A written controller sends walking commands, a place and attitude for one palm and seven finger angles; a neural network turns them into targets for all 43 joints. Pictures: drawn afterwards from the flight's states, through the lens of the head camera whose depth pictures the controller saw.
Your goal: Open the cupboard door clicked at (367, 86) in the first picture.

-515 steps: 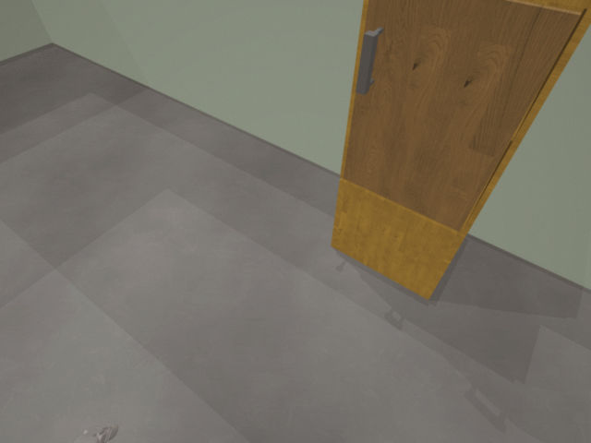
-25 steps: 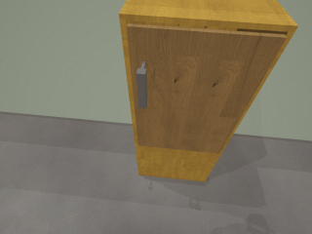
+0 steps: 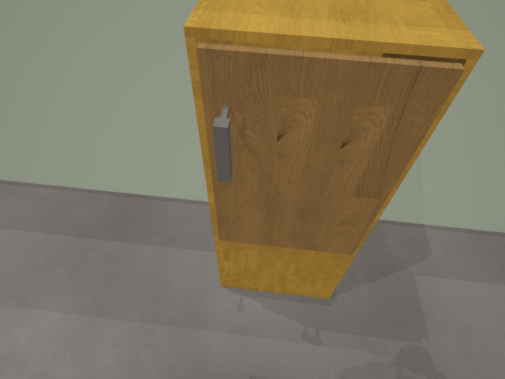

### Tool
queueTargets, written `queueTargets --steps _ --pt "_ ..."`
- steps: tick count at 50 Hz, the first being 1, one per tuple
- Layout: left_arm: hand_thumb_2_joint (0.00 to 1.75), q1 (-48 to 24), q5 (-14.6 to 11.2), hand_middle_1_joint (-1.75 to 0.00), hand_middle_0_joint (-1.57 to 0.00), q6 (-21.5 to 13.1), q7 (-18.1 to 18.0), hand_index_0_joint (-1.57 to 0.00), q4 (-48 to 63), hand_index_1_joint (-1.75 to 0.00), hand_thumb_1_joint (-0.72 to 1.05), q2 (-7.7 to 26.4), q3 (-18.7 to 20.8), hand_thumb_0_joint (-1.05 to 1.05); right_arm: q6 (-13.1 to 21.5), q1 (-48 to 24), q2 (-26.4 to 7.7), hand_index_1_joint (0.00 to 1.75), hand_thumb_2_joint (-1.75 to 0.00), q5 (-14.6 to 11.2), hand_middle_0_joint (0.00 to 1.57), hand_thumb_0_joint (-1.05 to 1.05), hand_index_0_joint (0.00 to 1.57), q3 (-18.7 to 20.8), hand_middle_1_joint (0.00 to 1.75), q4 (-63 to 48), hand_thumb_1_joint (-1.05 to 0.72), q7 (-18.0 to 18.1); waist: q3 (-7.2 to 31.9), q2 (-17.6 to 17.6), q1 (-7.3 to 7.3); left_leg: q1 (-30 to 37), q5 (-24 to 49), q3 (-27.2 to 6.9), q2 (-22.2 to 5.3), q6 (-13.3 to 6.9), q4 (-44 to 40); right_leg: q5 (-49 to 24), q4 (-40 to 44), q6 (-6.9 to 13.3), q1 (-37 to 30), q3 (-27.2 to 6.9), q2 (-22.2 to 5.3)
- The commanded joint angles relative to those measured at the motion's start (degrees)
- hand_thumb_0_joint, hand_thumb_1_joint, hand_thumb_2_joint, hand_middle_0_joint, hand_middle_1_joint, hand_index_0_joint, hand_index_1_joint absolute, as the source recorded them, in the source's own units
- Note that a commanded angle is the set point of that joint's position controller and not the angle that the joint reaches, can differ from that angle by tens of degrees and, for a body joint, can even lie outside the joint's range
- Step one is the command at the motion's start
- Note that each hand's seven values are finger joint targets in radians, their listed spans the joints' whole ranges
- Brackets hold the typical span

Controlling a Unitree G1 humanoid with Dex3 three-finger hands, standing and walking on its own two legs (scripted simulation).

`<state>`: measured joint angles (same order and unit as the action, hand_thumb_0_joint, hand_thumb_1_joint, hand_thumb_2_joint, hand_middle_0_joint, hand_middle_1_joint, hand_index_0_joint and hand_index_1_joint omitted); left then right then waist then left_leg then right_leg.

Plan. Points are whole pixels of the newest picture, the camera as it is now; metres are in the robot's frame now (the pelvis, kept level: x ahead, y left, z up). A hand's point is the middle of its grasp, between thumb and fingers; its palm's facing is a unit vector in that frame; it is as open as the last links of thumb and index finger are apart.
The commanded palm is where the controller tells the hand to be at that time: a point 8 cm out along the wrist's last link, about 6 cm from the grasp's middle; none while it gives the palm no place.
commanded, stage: look again from close up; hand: left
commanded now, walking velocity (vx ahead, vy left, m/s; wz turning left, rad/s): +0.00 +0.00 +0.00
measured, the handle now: (225, 144) +0.50 +0.09 +0.08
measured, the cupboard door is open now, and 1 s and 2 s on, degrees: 0 0 0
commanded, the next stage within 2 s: shuffle to correct the standing spot in 0.44 s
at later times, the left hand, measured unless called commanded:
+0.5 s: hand out of the picture +0.03 +0.16 -0.17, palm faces +0.00 -0.98 -0.22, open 7.4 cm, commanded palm none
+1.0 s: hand out of the picture -0.01 +0.13 -0.17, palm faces +0.02 -0.98 -0.20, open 7.3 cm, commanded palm none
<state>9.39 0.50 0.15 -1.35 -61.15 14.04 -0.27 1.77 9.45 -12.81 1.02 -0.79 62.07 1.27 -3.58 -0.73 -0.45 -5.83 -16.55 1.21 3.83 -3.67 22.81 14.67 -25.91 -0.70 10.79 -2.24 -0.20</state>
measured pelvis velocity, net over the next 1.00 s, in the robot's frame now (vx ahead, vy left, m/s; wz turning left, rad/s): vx -0.03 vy -0.05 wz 0.00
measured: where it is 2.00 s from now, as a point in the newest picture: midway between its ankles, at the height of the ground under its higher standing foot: outside the picture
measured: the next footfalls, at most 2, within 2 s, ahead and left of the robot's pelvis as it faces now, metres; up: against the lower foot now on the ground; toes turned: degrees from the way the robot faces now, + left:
none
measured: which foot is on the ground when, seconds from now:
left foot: down 0.00-1.00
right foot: down 0.00-1.00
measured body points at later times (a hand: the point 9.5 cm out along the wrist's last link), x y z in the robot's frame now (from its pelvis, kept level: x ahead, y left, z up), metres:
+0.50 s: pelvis +0.00 -0.03 +0.00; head +0.01 -0.02 +0.45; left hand +0.03 +0.22 -0.15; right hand +0.03 -0.27 -0.15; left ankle -0.05 +0.08 -0.74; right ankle -0.01 -0.13 -0.74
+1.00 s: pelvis -0.03 -0.05 +0.00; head -0.01 -0.05 +0.45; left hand -0.01 +0.18 -0.16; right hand -0.02 -0.28 -0.16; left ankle -0.05 +0.08 -0.74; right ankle -0.01 -0.13 -0.74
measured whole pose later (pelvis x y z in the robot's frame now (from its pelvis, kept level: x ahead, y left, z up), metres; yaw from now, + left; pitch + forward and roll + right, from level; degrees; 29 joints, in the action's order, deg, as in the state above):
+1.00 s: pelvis -0.03 -0.05 +0.00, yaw +0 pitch -1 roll +0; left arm 14.5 0.4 -0.6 -1.4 -62.7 10.1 -0.3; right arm 1.0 14.1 -9.3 1.0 -0.2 65.1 1.4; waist -2.9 -0.6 -0.3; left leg -7.9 -14.6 0.2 -0.3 0.5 23.3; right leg 11.4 -24.2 3.5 12.0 -0.8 3.7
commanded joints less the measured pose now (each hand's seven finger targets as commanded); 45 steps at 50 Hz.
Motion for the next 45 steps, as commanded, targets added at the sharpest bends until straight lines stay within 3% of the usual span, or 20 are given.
queueTargets --steps 1,4,16,24,28,33,37,39,45 --pt "0.9 1.59 0.1 -0.3 -0.2 -1.2 -0.28 -0.2 2.61 -0.3 0.9 7.7 1.51 0.0 0.96 1.38 -8.94 0.3 -0.9 -0.32 0.2 0.0 0.2 1.91 0.3 -1.87 -0.9 0.89 5.24 0.55 0.0 0.6 23.47 -6.04 -9.84 0.86 -2.68 -17.49 0.75 2.8 -3.2 -3.47 -5.47" --pt "0.9 1.91 0.09 -0.3 -0.2 -1.33 -0.26 -0.2 2.36 -0.3 0.9 7.45 1.42 0.0 0.89 1.59 -8.73 0.3 -0.9 -0.34 0.2 0.0 0.2 1.83 0.3 -1.43 -0.9 0.83 5.21 -0.7 0.04 0.32 21.03 -6.04 -9.77 1.0 -2.83 -17.65 1.33 2.95 -3.45 -3.99 -5.6" --pt "0.9 3.21 0.07 -0.3 -0.2 -1.64 -0.33 -0.2 1.36 -0.3 0.9 6.51 1.36 0.0 0.92 2.94 -7.35 0.3 -0.9 -0.44 0.2 0.0 0.2 1.61 0.3 0.18 -0.9 0.96 4.44 -0.16 -0.04 -0.49 18.69 -5.53 -9.83 1.31 -3.34 -18.38 2.13 3.48 -3.98 -4.59 -5.81" --pt "0.9 4.27 0.02 -0.3 -0.2 -1.74 -0.27 -0.2 0.89 -0.3 0.9 5.61 1.07 0.0 0.62 3.33 -6.19 0.3 -0.9 -0.43 0.2 0.0 0.2 1.48 0.3 0.79 -0.9 0.84 2.57 -0.19 -0.04 -1.73 12.48 -5.41 -9.45 1.71 -3.82 -14.96 4.06 3.78 -2.46 -5.76 -5.75" --pt "0.9 4.33 0.0 -0.3 -0.2 -1.79 -0.3 -0.2 1.01 -0.3 0.9 5.53 1.14 0.0 0.62 3.47 -5.86 0.3 -0.9 -0.46 0.2 0.0 0.2 1.57 0.3 0.69 -0.9 0.92 2.46 -0.18 0.24 -1.72 12.88 -5.45 -9.79 1.91 -4.01 -15.76 3.95 3.8 -1.86 -5.81 -5.36" --pt "0.9 6.62 0.04 -0.3 -0.2 -0.58 -0.58 -0.2 1.46 -0.3 0.9 3.02 1.12 0.0 -0.05 4.67 -3.41 0.3 -0.9 -0.5 0.2 0.0 0.2 1.68 0.3 0.34 -0.9 1.48 2.77 0.32 0.23 -1.72 19.04 -5.4 -11.3 1.91 -2.39 -18.59 0.99 2.74 -0.37 -4.38 -4.56" --pt "0.9 7.18 0.04 -0.3 -0.2 -1.11 -0.52 -0.2 1.34 -0.3 0.9 2.83 1.0 0.0 -0.09 4.9 -2.7 0.3 -0.9 -0.5 0.2 0.0 0.2 1.6 0.3 0.4 -0.9 1.18 4.05 0.7 0.02 -3.4 10.13 -4.8 -9.89 2.24 -2.45 -13.95 3.45 3.22 -1.73 -6.11 -4.94" --pt "0.9 6.65 0.05 -0.3 -0.2 -1.44 -0.38 -0.2 1.37 -0.3 0.9 3.43 1.05 0.0 -0.05 5.19 -2.83 0.3 -0.9 -0.46 0.2 0.0 0.2 1.59 0.3 0.6 -0.9 0.98 2.49 0.06 0.29 -4.39 6.47 -4.75 -9.05 2.42 -2.83 -10.27 5.24 3.7 -0.91 -7.23 -5.14" --pt "0.9 6.52 0.14 -0.3 -0.2 -1.85 -0.33 -0.2 1.24 -0.3 0.9 3.64 1.34 0.0 -0.01 6.61 -2.73 0.3 -0.9 -0.34 0.2 0.0 0.2 1.63 0.3 1.15 -0.9 0.78 0.36 -0.8 0.37 -5.13 4.09 -4.62 -8.57 2.22 -3.22 -4.18 7.74 4.2 0.2 -8.0 -5.05"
